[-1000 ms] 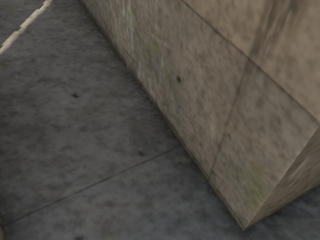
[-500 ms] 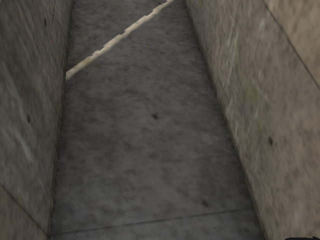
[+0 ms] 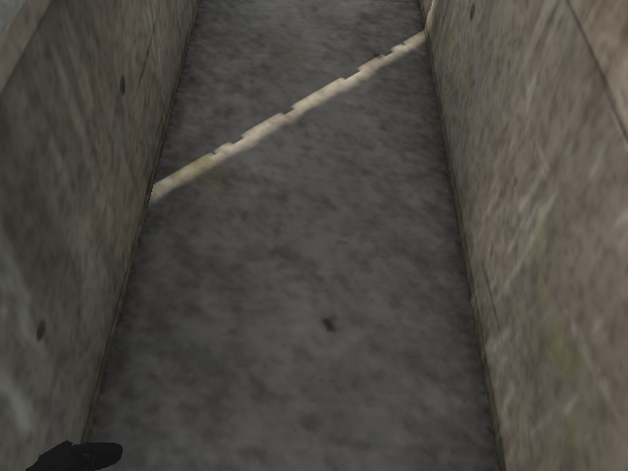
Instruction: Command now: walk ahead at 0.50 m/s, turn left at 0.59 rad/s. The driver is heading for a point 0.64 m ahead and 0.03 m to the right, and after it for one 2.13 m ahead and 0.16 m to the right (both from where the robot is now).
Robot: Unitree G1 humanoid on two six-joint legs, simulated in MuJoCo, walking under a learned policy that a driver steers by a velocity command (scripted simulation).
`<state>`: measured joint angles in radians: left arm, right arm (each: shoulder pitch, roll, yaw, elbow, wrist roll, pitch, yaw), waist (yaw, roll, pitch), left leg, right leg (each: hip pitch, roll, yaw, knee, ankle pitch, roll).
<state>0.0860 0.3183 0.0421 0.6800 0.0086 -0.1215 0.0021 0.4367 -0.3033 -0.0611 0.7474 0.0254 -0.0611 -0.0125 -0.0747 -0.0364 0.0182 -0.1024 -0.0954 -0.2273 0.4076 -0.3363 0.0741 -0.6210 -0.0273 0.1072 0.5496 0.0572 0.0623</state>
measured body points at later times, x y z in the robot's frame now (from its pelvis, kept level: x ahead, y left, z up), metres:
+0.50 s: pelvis +0.27 -0.04 +0.00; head +0.30 -0.03 +0.45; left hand +0.20 +0.24 -0.12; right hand +0.52 -0.22 -0.09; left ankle +0.39 +0.12 -0.70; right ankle +0.20 -0.15 -0.74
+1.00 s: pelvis +0.35 -0.02 -0.01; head +0.37 -0.03 +0.44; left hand +0.37 +0.25 -0.14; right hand +0.52 -0.27 -0.13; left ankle +0.35 +0.09 -0.70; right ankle +0.36 -0.19 -0.74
